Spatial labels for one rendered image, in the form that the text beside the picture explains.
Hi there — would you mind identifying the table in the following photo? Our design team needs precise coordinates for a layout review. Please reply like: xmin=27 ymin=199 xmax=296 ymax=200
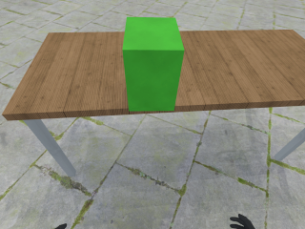
xmin=2 ymin=30 xmax=305 ymax=177

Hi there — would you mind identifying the carton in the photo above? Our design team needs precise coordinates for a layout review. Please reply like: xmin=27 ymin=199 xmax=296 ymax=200
xmin=122 ymin=16 xmax=185 ymax=112

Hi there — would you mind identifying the right robot hand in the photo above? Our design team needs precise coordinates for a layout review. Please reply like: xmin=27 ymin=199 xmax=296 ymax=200
xmin=230 ymin=214 xmax=255 ymax=229

